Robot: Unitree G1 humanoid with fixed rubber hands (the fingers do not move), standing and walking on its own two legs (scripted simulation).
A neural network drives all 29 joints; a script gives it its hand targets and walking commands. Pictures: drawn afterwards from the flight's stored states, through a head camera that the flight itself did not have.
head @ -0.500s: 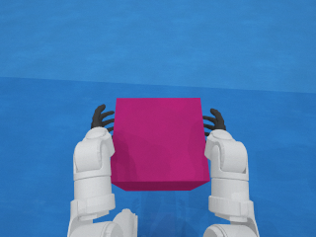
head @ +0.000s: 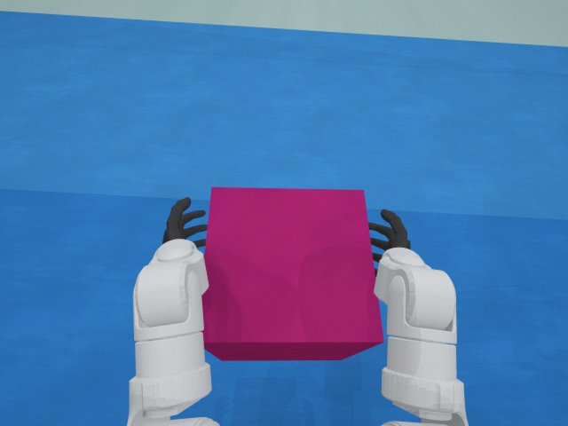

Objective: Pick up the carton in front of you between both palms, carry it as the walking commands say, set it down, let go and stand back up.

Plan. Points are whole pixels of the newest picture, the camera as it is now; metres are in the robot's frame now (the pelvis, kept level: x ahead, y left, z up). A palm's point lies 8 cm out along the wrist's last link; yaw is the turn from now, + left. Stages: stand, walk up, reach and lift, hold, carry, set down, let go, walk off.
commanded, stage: carry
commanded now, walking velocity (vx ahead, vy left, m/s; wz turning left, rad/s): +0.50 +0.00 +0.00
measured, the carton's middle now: (284, 285) +0.34 +0.00 +0.01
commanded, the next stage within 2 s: none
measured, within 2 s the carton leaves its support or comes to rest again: neither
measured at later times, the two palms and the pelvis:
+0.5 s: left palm (219, 143) +0.60 +0.12 +0.09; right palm (366, 146) +0.61 -0.16 +0.09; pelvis +0.34 -0.04 -0.01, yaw +3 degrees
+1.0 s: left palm (242, 80) +0.93 +0.10 +0.06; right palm (348, 85) +0.95 -0.19 +0.05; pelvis +0.68 -0.07 -0.03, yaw +5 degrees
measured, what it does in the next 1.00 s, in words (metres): walks ahead: right foot, then left foot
